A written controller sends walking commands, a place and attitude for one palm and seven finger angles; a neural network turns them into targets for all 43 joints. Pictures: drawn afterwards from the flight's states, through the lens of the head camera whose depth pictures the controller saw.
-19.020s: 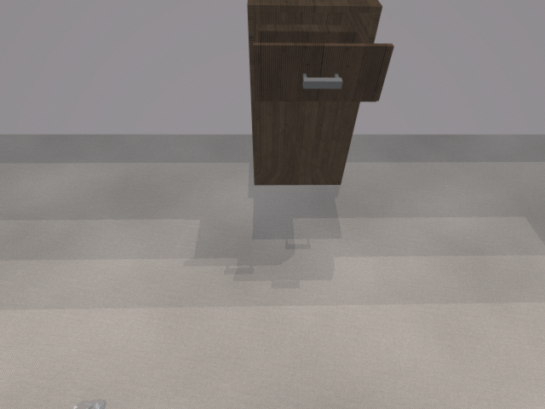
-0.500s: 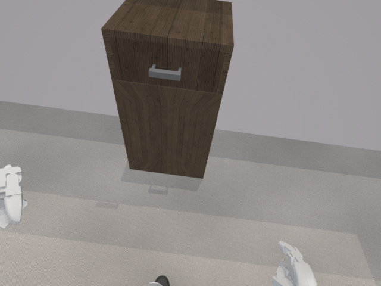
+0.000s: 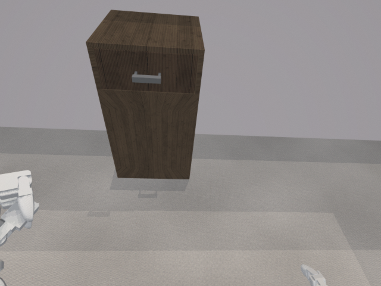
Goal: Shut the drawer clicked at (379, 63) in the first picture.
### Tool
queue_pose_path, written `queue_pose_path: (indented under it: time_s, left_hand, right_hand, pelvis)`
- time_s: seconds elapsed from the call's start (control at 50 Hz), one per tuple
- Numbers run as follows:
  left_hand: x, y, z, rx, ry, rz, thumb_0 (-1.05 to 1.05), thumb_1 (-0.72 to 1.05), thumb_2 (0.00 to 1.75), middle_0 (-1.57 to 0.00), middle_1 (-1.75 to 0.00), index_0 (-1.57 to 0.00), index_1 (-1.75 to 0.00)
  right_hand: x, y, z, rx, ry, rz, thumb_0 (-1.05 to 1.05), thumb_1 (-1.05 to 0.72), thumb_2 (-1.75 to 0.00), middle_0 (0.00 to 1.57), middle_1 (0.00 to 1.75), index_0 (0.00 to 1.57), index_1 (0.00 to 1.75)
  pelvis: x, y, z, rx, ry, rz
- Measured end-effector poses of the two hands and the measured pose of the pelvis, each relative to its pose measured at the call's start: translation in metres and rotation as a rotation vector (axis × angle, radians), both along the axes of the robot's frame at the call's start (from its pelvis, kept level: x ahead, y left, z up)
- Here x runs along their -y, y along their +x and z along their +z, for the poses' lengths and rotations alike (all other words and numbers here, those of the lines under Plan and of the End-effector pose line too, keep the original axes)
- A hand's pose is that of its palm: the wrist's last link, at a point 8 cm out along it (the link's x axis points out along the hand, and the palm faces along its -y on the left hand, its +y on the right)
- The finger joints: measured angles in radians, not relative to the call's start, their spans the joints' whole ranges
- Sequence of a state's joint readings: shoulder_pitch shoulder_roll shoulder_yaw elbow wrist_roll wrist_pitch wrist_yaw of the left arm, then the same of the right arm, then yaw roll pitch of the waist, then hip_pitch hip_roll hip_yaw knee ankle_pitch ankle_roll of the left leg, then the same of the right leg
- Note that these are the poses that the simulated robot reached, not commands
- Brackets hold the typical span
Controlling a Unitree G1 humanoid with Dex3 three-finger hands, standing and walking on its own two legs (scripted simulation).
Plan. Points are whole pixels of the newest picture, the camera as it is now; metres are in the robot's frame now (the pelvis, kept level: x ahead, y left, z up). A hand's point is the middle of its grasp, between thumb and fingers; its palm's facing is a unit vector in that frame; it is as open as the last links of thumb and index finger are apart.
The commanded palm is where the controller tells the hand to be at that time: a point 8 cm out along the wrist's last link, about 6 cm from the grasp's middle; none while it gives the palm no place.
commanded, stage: stop stepping back and stand still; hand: left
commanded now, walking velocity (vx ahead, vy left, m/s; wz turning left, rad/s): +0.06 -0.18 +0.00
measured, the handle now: (147, 76) +0.90 +0.25 -0.01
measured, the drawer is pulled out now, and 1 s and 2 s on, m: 0.00 0.00 0.00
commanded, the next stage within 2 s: let the arm hang, fingers relaxed in 0.98 s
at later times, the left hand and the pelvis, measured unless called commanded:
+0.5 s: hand (30, 217) +0.16 +0.25 +0.16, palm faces +0.44 -0.78 -0.44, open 3.3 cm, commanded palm +0.11 +0.28 +0.19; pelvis -0.01 +0.00 +0.00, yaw +2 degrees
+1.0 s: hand (35, 208) +0.18 +0.25 +0.16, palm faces +0.37 -0.81 -0.46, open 3.3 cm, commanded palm +0.12 +0.29 +0.19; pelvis +0.00 +0.01 +0.01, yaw +2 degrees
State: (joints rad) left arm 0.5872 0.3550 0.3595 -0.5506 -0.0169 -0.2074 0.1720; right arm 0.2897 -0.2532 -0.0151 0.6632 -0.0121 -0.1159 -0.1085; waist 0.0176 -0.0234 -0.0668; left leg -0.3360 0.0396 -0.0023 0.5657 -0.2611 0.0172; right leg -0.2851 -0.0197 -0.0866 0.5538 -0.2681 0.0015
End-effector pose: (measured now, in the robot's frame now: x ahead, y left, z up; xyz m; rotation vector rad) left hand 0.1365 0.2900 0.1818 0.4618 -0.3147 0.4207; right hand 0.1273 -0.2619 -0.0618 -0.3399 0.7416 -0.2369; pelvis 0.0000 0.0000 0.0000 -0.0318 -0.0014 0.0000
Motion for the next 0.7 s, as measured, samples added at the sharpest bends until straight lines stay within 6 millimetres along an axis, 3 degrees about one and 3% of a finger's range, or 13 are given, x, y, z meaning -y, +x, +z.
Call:
queue_pose_path:
  time_s: [0.1,0.22,0.32,0.44,0.7]
  left_hand:
    - [0.006,0.009,-0.006,-0.037,-0.011,-0.035,0.02,0.89,0.90,-1.41,-1.60,-1.41,-1.60]
    - [0.032,-0.011,0.013,-0.071,0.111,-0.130,0.02,0.89,0.90,-1.41,-1.60,-1.41,-1.60]
    - [0.018,-0.021,0.012,-0.064,0.081,-0.050,0.02,0.89,0.90,-1.41,-1.60,-1.41,-1.60]
    - [0.002,-0.019,-0.001,-0.066,0.036,0.016,0.02,0.89,0.90,-1.41,-1.60,-1.41,-1.60]
    - [0.008,-0.001,0.001,-0.133,0.035,-0.019,0.02,0.89,0.90,-1.41,-1.60,-1.41,-1.60]
  right_hand:
    - [-0.015,-0.021,0.000,0.022,0.066,-0.027,0.02,-0.91,-0.90,0.20,0.30,0.20,0.30]
    - [-0.028,-0.031,-0.010,-0.005,0.148,0.008,0.02,-0.90,-0.90,0.20,0.30,0.21,0.30]
    - [-0.024,-0.033,-0.016,-0.068,0.128,0.019,0.02,-0.90,-0.90,0.20,0.30,0.21,0.30]
    - [-0.023,-0.012,-0.019,-0.028,0.091,0.031,0.02,-0.90,-0.90,0.20,0.30,0.21,0.30]
    - [-0.044,0.040,-0.001,0.050,0.141,0.092,0.02,-0.90,-0.90,0.20,0.30,0.21,0.30]
  pelvis:
    - [0.003,-0.016,0.003,0.029,0.031,0.005]
    - [0.014,-0.024,0.004,0.013,0.028,0.000]
    - [0.010,-0.021,0.007,0.002,0.037,0.013]
    - [0.000,-0.017,0.000,0.023,0.034,0.030]
    - [0.000,-0.002,0.008,0.000,0.023,0.030]
